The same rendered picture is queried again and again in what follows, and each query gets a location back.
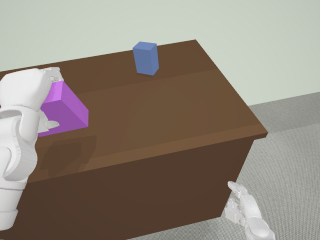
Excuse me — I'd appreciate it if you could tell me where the right robot forearm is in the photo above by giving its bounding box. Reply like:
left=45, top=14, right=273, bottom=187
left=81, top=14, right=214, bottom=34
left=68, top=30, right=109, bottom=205
left=244, top=217, right=275, bottom=240

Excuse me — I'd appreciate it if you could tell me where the left robot hand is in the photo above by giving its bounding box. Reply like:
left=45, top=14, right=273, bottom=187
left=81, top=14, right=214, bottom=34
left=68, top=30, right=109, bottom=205
left=0, top=67, right=64, bottom=133

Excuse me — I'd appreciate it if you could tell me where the sponge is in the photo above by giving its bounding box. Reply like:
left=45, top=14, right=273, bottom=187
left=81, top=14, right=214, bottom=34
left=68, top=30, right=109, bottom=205
left=0, top=80, right=89, bottom=137

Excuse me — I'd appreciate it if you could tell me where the left robot forearm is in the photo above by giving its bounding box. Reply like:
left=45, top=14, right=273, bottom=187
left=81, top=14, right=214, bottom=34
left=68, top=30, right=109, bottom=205
left=0, top=105, right=40, bottom=231

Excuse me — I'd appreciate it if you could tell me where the table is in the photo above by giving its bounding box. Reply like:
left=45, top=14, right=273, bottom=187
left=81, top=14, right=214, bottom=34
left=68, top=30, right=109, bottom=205
left=0, top=39, right=268, bottom=240

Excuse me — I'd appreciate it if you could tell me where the right robot hand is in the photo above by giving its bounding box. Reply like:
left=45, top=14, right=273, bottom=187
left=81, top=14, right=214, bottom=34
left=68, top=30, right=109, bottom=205
left=225, top=181, right=262, bottom=226

